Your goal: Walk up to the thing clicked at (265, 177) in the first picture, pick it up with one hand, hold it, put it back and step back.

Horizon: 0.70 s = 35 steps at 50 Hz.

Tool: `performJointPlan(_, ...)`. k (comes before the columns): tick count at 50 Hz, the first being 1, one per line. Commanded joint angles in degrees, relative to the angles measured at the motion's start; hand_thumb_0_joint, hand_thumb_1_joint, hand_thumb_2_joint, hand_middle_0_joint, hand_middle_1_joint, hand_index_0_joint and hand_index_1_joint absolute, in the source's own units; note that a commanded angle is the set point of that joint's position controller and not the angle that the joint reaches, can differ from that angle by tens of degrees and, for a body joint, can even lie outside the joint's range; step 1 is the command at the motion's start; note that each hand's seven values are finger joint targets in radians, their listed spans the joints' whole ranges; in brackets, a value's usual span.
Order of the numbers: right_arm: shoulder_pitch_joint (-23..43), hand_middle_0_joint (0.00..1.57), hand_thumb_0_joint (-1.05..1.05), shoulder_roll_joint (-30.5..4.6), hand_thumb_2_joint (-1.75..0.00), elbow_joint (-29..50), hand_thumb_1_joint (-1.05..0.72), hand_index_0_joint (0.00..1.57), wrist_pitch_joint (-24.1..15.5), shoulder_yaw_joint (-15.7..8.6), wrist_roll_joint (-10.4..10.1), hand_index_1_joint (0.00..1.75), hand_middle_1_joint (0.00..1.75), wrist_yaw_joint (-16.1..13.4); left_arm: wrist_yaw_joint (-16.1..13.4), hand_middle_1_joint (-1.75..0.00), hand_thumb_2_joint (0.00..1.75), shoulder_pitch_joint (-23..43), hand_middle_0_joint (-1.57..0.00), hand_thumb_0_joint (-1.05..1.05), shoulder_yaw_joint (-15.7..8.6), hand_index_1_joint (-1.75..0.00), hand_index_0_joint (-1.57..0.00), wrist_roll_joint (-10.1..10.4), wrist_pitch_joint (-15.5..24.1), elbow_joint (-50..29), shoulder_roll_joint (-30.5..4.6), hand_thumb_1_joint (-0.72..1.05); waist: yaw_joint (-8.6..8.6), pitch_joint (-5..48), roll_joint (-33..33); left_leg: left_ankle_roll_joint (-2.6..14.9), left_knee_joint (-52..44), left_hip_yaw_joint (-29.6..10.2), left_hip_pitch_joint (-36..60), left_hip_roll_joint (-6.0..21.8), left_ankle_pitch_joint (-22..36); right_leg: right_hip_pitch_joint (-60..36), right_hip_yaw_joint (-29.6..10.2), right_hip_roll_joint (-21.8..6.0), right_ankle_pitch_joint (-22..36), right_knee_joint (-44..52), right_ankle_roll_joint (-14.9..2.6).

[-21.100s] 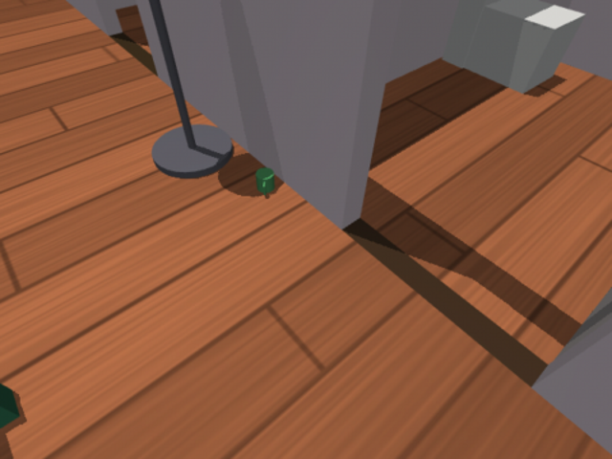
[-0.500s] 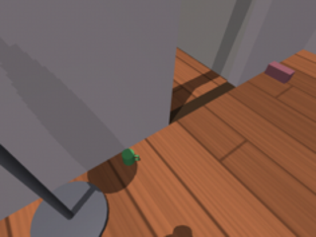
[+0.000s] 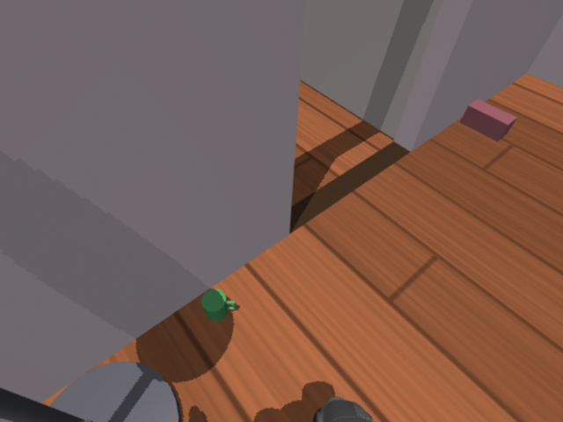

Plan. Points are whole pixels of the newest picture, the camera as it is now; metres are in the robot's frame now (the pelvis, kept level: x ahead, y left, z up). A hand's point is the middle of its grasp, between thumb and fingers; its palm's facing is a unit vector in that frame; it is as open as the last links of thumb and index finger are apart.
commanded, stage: walk up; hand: left
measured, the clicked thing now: (219, 305) +0.60 +0.20 -0.72
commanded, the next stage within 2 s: stand in 1.86 s
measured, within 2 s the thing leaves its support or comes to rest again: neither
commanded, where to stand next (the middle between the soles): +0.23 -0.03 m, yaw +2 degrees
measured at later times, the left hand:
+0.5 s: hand (128, 396) +0.19 +0.25 -0.16, palm faces -0.03 -0.94 -0.34, open 7.4 cm
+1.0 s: hand (153, 336) +0.28 +0.22 -0.14, palm faces -0.01 -0.93 -0.38, open 7.4 cm
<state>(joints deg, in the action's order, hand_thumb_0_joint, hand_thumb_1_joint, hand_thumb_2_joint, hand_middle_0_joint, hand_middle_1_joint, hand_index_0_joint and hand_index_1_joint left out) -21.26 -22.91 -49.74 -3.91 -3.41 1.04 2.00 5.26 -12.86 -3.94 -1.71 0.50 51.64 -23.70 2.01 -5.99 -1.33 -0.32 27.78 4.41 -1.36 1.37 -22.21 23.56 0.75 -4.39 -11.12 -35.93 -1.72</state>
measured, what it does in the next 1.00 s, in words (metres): walks ahead: right foot, then left foot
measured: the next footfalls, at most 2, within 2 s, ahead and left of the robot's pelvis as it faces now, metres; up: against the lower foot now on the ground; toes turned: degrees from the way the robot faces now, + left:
right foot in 0.04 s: +0.16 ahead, -0.14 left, +0.00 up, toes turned -3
left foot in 0.40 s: +0.25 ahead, +0.10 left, +0.00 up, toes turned +2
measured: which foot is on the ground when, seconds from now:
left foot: down 0.00-0.06, up 0.08-0.38, down 0.40-1.00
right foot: up 0.00-0.02, down 0.04-0.40, up 0.42-0.62, down 0.64-1.00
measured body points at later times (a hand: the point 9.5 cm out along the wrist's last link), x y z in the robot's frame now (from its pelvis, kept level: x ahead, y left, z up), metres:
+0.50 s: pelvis +0.14 -0.02 -0.01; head +0.16 +0.01 +0.44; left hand +0.20 +0.30 -0.14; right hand +0.21 -0.33 -0.10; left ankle +0.21 +0.10 -0.73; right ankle +0.13 -0.14 -0.70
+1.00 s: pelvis +0.19 -0.04 +0.00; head +0.20 -0.05 +0.45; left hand +0.28 +0.27 -0.11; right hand +0.29 -0.33 -0.13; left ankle +0.21 +0.10 -0.73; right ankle +0.20 -0.17 -0.73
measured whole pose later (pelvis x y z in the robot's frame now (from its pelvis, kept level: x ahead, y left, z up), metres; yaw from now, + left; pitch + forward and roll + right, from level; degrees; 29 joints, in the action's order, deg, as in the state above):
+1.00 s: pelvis +0.19 -0.04 +0.00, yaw +1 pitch -3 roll +0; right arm -7.2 -20.7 -59.5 -0.6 0.4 -0.4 1.2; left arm 0.3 -6.5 0.0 -0.2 1.9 58.9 -21.0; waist 0.1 -4.3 1.2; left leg -1.5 30.9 0.6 -13.3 2.1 -14.6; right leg 12.0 1.7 -2.5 -16.7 -31.7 1.1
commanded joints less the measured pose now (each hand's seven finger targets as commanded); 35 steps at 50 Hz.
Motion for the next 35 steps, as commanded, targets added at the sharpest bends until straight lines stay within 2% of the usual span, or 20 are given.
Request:
performJointPlan(1, 0.24, 0.2, 0.0, -12.77, -0.9, 6.61, -0.9, 0.2, -1.1, -3.37, -0.51, 0.3, 0.3, -1.26, -1.36, -0.3, 0.9, -6.09, -0.2, 0.0, -4.49, -0.3, -0.2, 0.41, 2.77, -4.18, -11.08, 0.9, -5.44, 5.45, 0.35, 7.44, 11.23, -4.15, -12.98, 7.7, 28.09, -21.46, 2.91, 4.42, -1.8, 7.66, -2.48)
performJointPlan(2, -2.4, 0.2, 0.0, -9.65, -0.9, 7.38, -0.9, 0.2, -1.24, -2.18, -0.82, 0.3, 0.3, -1.45, -2.13, -0.3, 0.9, -12.14, -0.2, 0.0, -6.04, -0.3, -0.2, -0.05, 3.41, -3.87, -14.95, 0.9, -8.0, 10.24, -10.06, 4.98, 29.09, -1.36, -19.67, 3.2, 21.07, -29.02, -10.1, -4.4, -5.98, 12.26, -5.69)
performJointPlan(3, -3.57, 0.2, 0.0, -8.55, -0.9, 8.19, -0.9, 0.2, -1.07, -1.7, -1.5, 0.3, 0.3, -1.55, -2.56, -0.3, 0.9, -13.24, -0.2, 0.0, -6.43, -0.3, -0.2, 0.81, 3.57, -4.69, -19.12, 0.9, -7.42, 9.86, -17.38, 2.91, 39.16, -0.85, -31.85, -5.2, -6.27, -31.91, -34.5, -18.49, -7.25, 20.62, -12.41)
performJointPlan(4, -1.07, 0.2, 0.0, -12.96, -0.9, 6.94, -0.9, 0.2, -0.49, -2.8, -0.71, 0.3, 0.3, -2.19, -2.64, -0.3, 0.9, -10.24, -0.2, 0.0, -6.25, -0.3, -0.2, 1.58, 3.27, -5.7, -18.81, 0.9, -7.17, 6.38, -9.83, 3.1, 44.32, -7.41, -30.87, -1.3, -9.77, -22.93, -36.08, -20.57, -11.64, 20.99, -16.2)
performJointPlan(6, -2.12, 0.2, 0.0, -13.13, -0.9, 5.28, -0.9, 0.2, -0.47, -3.0, -1.64, 0.3, 0.3, -1.76, -3.16, -0.3, 0.9, -5.23, -0.2, 0.0, -5.04, -0.3, -0.2, 2.19, 3.18, -7.08, -15.04, 0.9, -4.49, 2.5, -5.27, 3.1, 41.93, -9.55, -29.69, 1.07, -4.63, -16.31, -22.94, -14.91, -8.96, 20.3, -14.61)
performJointPlan(9, -4.97, 0.2, 0.0, -11.7, -0.9, 3.67, -0.9, 0.2, -0.18, -2.96, -0.61, 0.3, 0.3, -0.39, -3.17, -0.3, 0.9, -1.88, -0.2, 0.0, -4.02, -0.3, -0.2, 1.3, 3.43, -8.95, -12.57, 0.9, -2.15, 1.07, -8.07, 1.7, 31.18, -5.46, -24.65, 2.67, 0.95, -8.58, -10.53, -8.2, -6.55, 20.78, -11.71)
performJointPlan(12, -2.81, 0.2, 0.0, -10.8, -0.9, 4.39, -0.9, 0.2, -0.32, -2.96, 0.02, 0.3, 0.3, 0.36, -2.73, -0.3, 0.9, -3.04, -0.2, 0.0, -4.29, -0.3, -0.2, 0.52, 3.55, -10.51, -13.2, 0.9, -3.24, 1.07, -9.38, 0.42, 18.92, -2.83, -24.53, 2.84, 0.41, -8.28, -9.19, -8.44, -10.34, 21.39, -12.73)
performJointPlan(15, -0.53, 0.2, 0.0, -9.34, -0.9, 4.59, -0.9, 0.2, -1.15, -2.64, 0.17, 0.3, 0.3, -0.46, -2.84, -0.3, 0.9, -3.28, -0.2, 0.0, -3.46, -0.3, -0.2, 0.56, 2.97, -11.02, -12.7, 0.9, -3.91, 3.3, -7.55, 0.2, 10.65, -1.1, -18.71, 1.31, 5.59, -7.59, -7.91, -9.42, 1.8, 15.94, -11.93)
performJointPlan(18, -4.12, 0.2, 0.0, -8.88, -0.9, 2.4, -0.9, 0.2, -1.74, -2.65, 0.42, 0.3, 0.3, -2.06, -3.5, -0.3, 0.9, 0.25, -0.2, 0.0, -1.38, -0.3, -0.2, 1.31, 1.77, -11.19, -9.97, 0.9, 0.02, 6.91, -1.86, 1.3, 2.4, -0.95, -4.76, -0.54, 15.39, -0.49, -3.59, -6.45, 3.69, 4.14, -7.86)
performJointPlan(19, -4.4, 0.2, 0.0, -11.42, -0.9, 2.43, -0.9, 0.2, -1.91, -3.1, 0.84, 0.3, 0.3, -2.56, -3.68, -0.3, 0.9, -0.18, -0.2, 0.0, -0.37, -0.3, -0.2, 1.53, 1.36, -11.1, -7.42, 0.9, 0.62, 6.76, 4.21, 2.66, -2.76, -7.33, -2.73, 3.98, 13.27, 3.42, -1.38, -3.39, -3.36, -0.78, -4.98)
performJointPlan(20, -4.33, 0.2, 0.0, -16.32, -0.9, 3.87, -0.9, 0.2, -2.36, -4.11, 1.3, 0.3, 0.3, -2.62, -3.61, -0.3, 0.9, -2.57, -0.2, 0.0, 0.37, -0.3, -0.2, 1.71, 1.19, -11.87, -5.01, 0.9, -0.26, 6.4, 14.28, 6.67, -9.47, -26.48, -2.0, 15.8, 8.3, 8.78, 1.86, 3.91, -14.61, -11.04, -1.45)
performJointPlan(21, -2.19, 0.2, 0.0, -19.6, -0.9, 5.11, -0.9, 0.2, -2.19, -4.64, 0.56, 0.3, 0.3, -2.57, -4.18, -0.3, 0.9, -5.96, -0.2, 0.0, -1.13, -0.3, -0.2, 1.71, 0.27, -9.36, -9.65, 0.9, -0.84, 6.26, 10.38, 13.03, -13.0, -35.69, -7.66, 22.15, -2.46, 6.04, -2.5, 4.21, -23.51, -17.15, -0.95)
performJointPlan(22, -0.23, 0.2, 0.0, -18.83, -0.9, 5.27, -0.9, 0.2, -1.84, -4.75, 0.24, 0.3, 0.3, -2.56, -4.55, -0.3, 0.9, -6.17, -0.2, 0.0, -1.92, -0.3, -0.2, 1.45, 0.1, -7.95, -12.37, 0.9, -1.23, 4.59, 8.43, 16.11, -12.63, -36.09, -8.83, 22.24, -4.78, 6.08, -3.89, 3.18, -24.71, -21.53, -1.03)
performJointPlan(26, 3.89, 0.2, 0.0, -15.62, -0.9, 5.31, -0.9, 0.2, -1.42, -3.22, 0.51, 0.3, 0.3, -2.65, -4.33, -0.3, 0.9, -7.56, -0.2, 0.0, -1.71, -0.3, -0.2, 1.28, 0.63, -4.63, -10.95, 0.9, -2.48, 5.32, 12.09, 12.49, -7.86, -19.42, -10.51, 15.09, 7.52, 2.9, -3.27, 0.43, -17.15, -14.4, -0.39)
performJointPlan(29, 6.32, 0.2, 0.0, -14.6, -0.9, 5.47, -0.9, 0.2, -0.32, -2.43, 0.52, 0.3, 0.3, -2.3, -4.48, -0.3, 0.9, -6.84, -0.2, 0.0, -1.4, -0.3, -0.2, 1.21, 1.53, -3.06, -9.09, 0.9, -2.17, 6.87, 12.79, 10.78, -2.58, -12.31, -14.62, 11.86, 17.86, -6.15, 0.65, 2.83, -12.78, -3.73, 0.29)
performJointPlan(31, 8.82, 0.2, 0.0, -13.11, -0.9, 5.34, -0.9, 0.2, 0.7, -1.49, -0.52, 0.3, 0.3, -2.14, -5.24, -0.3, 0.9, -8.78, -0.2, 0.0, -1.29, -0.3, -0.2, 0.93, 2.13, -0.92, -8.44, 0.9, -4.19, 8.52, 10.7, 8.23, 4.2, -9.01, -17.42, 10.04, 19.69, -13.14, 2.28, 4.18, -2.59, 6.63, -0.02)
performJointPlan(32, 8.5, 0.2, 0.0, -10.83, -0.9, 5.29, -0.9, 0.2, 1.02, -0.6, -1.11, 0.3, 0.3, -2.06, -5.54, -0.3, 0.9, -7.3, -0.2, 0.0, -1.73, -0.3, -0.2, 0.53, 2.55, -1.0, -10.17, 0.9, -4.15, 8.83, 7.25, 5.59, 6.54, -8.01, -20.23, 8.57, 17.78, -16.18, -1.23, 2.13, 1.24, 8.49, -0.97)
performJointPlan(33, 8.22, 0.2, 0.0, -8.43, -0.9, 5.36, -0.9, 0.2, 1.25, 0.16, -1.72, 0.3, 0.3, -2.0, -5.87, -0.3, 0.9, -5.75, -0.2, 0.0, -2.1, -0.3, -0.2, 0.14, 3.09, -1.48, -13.19, 0.9, -3.24, 8.48, -0.47, 2.81, 12.37, -5.42, -22.75, 4.76, 13.54, -15.0, -13.07, -5.67, 3.71, 12.05, -3.57)
performJointPlan(34, 7.94, 0.2, 0.0, -8.07, -0.9, 4.17, -0.9, 0.2, 1.99, -0.06, -1.75, 0.3, 0.3, -2.29, -5.69, -0.3, 0.9, -2.17, -0.2, 0.0, -2.08, -0.3, -0.2, 0.71, 3.19, -1.7, -16.16, 0.9, -1.61, 5.79, -4.97, 1.37, 14.46, -3.56, -19.72, 0.38, -2.26, -6.3, -21.58, -13.57, 1.21, 15.08, -8.94)
performJointPlan(35, 7.57, 0.2, 0.0, -9.77, -0.9, 2.38, -0.9, 0.2, 2.23, -0.6, -1.48, 0.3, 0.3, -2.47, -5.49, -0.3, 0.9, 1.62, -0.2, 0.0, -1.51, -0.3, -0.2, 0.79, 3.18, -2.51, -15.67, 0.9, -0.53, 4.19, -4.55, 1.58, 14.67, -4.58, -15.01, 0.84, -5.65, -2.4, -20.32, -13.67, 2.59, 12.98, -10.79)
